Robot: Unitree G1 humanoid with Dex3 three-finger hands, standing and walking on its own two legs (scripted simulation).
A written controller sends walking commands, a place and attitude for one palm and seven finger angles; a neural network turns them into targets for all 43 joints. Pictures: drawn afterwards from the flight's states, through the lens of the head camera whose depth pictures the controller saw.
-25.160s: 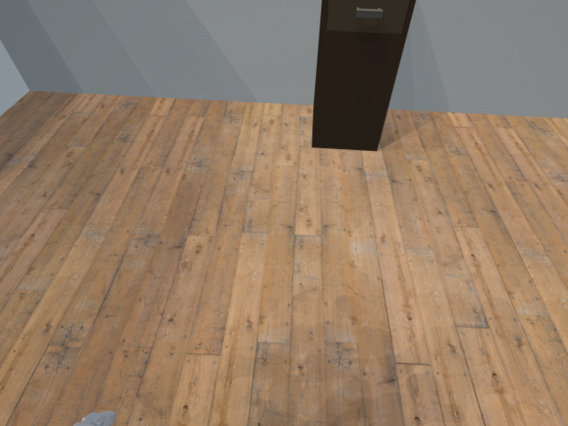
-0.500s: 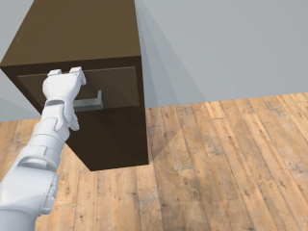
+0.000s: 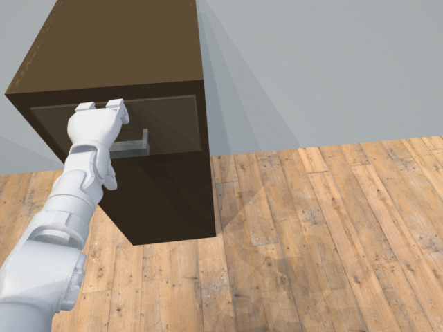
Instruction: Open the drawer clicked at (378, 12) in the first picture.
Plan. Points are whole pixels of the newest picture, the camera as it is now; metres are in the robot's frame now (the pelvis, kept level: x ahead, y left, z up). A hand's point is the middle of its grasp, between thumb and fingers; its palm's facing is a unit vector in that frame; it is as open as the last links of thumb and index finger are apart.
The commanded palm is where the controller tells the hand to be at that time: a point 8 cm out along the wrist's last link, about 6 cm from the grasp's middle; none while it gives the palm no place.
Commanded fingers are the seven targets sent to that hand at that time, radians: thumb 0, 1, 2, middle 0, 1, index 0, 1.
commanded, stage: re-aim the fingers above the handle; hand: left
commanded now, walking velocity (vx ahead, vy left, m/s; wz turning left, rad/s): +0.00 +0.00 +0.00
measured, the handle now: (124, 142) +0.52 +0.22 +0.00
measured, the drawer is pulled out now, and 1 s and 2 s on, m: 0.00 0.00 0.00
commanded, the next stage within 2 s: lower the fingers behind the handle in 1.68 s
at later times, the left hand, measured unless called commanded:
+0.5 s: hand (106, 147) +0.45 +0.22 +0.06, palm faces -0.02 -0.02 -1.00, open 13.8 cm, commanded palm +0.44 +0.23 +0.11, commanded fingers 0.00 -0.50 0.30 -0.30 -1.20 -0.30 -1.20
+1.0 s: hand (119, 140) +0.48 +0.20 +0.05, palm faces -0.01 -0.03 -1.00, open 13.7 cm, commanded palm +0.45 +0.22 +0.11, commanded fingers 0.00 -0.50 0.30 -0.30 -1.20 -0.30 -1.20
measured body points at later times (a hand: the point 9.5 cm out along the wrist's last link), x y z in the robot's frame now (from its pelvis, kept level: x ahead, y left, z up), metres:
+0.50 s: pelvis -0.01 +0.00 +0.00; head +0.05 -0.01 +0.45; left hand +0.45 +0.22 +0.11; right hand +0.03 -0.28 -0.13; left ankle -0.03 +0.09 -0.72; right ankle -0.03 -0.10 -0.72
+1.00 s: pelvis -0.01 +0.01 +0.00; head +0.07 -0.01 +0.44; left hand +0.47 +0.20 +0.11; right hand +0.01 -0.26 -0.14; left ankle -0.03 +0.09 -0.72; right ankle -0.03 -0.10 -0.72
